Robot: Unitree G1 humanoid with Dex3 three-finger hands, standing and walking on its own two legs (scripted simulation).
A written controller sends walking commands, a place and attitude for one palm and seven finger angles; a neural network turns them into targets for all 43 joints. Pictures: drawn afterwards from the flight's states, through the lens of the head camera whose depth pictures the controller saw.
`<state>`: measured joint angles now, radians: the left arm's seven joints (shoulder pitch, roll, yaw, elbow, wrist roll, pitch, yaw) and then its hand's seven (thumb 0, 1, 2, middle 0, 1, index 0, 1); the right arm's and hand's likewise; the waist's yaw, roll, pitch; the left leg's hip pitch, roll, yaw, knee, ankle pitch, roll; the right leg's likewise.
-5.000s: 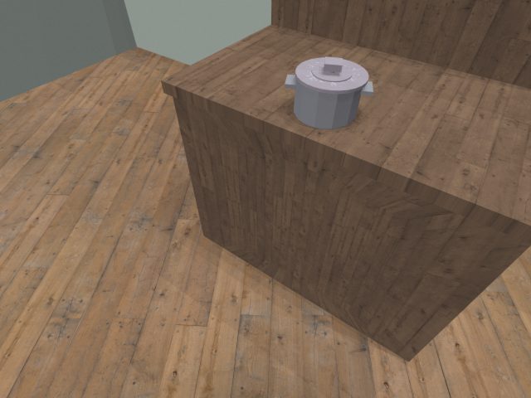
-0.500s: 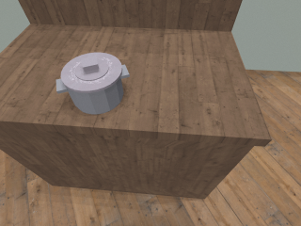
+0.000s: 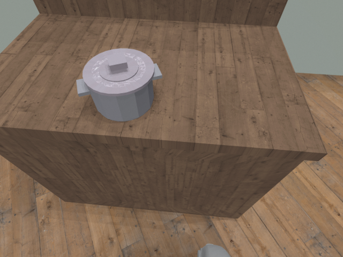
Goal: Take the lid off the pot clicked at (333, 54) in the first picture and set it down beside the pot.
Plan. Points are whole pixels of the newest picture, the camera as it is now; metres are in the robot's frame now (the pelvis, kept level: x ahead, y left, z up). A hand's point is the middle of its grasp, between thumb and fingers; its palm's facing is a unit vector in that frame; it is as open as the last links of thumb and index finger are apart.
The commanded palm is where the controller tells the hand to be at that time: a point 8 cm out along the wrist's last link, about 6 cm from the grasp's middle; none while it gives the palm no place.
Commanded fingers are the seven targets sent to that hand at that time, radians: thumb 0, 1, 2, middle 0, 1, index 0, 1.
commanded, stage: shuffle to correct the standing spot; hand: left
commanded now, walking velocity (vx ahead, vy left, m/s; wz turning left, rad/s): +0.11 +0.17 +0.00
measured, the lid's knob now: (117, 61) +0.51 +0.16 +0.16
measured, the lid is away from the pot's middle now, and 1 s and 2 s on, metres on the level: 0.00 0.00 0.00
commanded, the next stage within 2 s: come to a stop and stand still in 0.24 s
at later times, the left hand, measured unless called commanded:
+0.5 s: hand out of the picture +0.06 +0.26 -0.17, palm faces +0.03 -0.97 -0.25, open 7.4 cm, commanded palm none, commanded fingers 0.00 0.90 0.90 -0.20 -0.30 -0.20 -0.30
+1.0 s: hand out of the picture +0.11 +0.27 -0.17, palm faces +0.03 -0.97 -0.23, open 7.4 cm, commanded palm none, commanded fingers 0.00 0.90 0.90 -0.20 -0.30 -0.20 -0.30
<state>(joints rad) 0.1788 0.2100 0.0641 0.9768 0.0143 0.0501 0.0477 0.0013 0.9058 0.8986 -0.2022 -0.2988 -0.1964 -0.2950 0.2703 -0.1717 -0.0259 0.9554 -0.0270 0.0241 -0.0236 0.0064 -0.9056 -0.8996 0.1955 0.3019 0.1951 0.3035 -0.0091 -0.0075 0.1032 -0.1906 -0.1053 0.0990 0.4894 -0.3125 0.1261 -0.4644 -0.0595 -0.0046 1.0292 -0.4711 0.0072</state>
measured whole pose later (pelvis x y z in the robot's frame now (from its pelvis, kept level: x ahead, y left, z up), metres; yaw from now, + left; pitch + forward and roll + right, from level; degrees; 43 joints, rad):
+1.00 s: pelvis +0.07 +0.09 +0.00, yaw +1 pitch +0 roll +0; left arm 0.28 0.17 0.00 0.94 0.01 0.00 0.05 0.00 0.90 0.90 -0.20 -0.30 -0.20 -0.30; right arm 0.18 -0.21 -0.04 0.97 -0.01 0.02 -0.02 0.01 -0.91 -0.90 0.20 0.30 0.20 0.30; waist -0.02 0.02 0.04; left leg -0.24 -0.01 -0.03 0.62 -0.27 0.00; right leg -0.22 0.04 -0.01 0.58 -0.36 -0.04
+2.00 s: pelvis +0.01 +0.16 +0.01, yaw +0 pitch -2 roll +0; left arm 0.38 0.15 -0.02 1.09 0.02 -0.01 0.04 0.00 0.91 0.90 -0.20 -0.30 -0.19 -0.29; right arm 0.28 -0.16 -0.01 1.09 -0.01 0.00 -0.02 0.01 -0.92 -0.90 0.20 0.30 0.20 0.30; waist 0.01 -0.01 0.00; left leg -0.22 -0.10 0.03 0.45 -0.20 0.11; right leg -0.23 -0.06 0.05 0.47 -0.21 0.04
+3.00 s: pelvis +0.02 +0.12 +0.01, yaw -1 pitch +0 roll +0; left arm 0.35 0.12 -0.01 1.08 0.02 -0.02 0.04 0.00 0.91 0.90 -0.20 -0.30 -0.19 -0.29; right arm 0.31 -0.12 -0.01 1.11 -0.01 -0.02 -0.02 0.01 -0.92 -0.90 0.20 0.30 0.19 0.30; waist 0.00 0.00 0.01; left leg -0.24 -0.05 0.03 0.48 -0.23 0.05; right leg -0.26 0.00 0.05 0.49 -0.23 0.01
